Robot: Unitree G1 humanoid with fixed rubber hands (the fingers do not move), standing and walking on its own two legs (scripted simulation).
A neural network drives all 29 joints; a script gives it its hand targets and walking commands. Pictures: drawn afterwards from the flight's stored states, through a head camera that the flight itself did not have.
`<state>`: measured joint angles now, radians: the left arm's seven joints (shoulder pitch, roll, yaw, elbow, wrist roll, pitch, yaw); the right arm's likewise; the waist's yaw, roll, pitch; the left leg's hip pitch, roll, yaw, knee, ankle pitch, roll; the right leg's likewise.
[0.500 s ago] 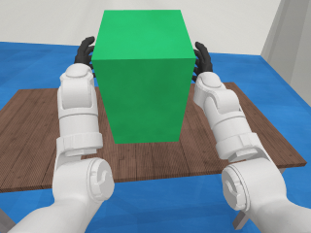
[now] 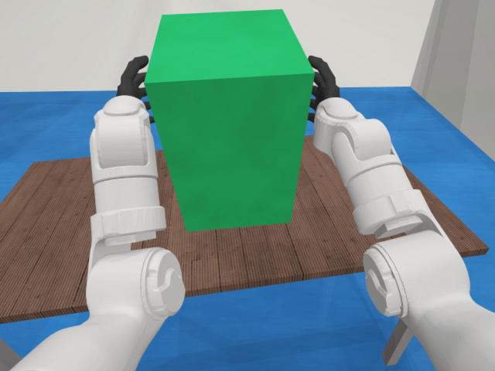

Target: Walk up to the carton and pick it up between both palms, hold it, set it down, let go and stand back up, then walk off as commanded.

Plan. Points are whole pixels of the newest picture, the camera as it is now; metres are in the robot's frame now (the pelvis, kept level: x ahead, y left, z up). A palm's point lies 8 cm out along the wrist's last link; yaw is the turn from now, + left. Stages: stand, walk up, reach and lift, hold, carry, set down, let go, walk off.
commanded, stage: hold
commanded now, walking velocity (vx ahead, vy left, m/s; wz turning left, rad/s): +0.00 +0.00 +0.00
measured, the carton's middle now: (231, 127) +0.41 +0.01 +0.26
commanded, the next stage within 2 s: none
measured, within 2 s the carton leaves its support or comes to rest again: neither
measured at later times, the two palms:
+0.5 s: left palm (131, 100) +0.38 +0.14 +0.33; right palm (329, 95) +0.37 -0.13 +0.32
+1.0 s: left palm (116, 88) +0.37 +0.16 +0.34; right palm (319, 81) +0.37 -0.12 +0.34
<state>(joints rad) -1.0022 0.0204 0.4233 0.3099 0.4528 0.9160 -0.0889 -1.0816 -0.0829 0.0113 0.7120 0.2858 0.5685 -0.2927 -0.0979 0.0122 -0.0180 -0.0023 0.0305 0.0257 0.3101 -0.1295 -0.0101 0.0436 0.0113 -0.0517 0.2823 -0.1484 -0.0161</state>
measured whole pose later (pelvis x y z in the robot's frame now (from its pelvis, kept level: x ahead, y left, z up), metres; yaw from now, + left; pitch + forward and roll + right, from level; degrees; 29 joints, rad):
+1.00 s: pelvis +0.01 -0.01 +0.00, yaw +2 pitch -7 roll -1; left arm -1.08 0.13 0.41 0.47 0.41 0.89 -0.15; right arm -1.16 -0.03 -0.08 0.77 0.23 0.64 -0.33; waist -0.11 -0.02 -0.14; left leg -0.05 0.03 -0.04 0.33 -0.15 -0.03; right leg 0.02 0.03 -0.06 0.27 -0.17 -0.03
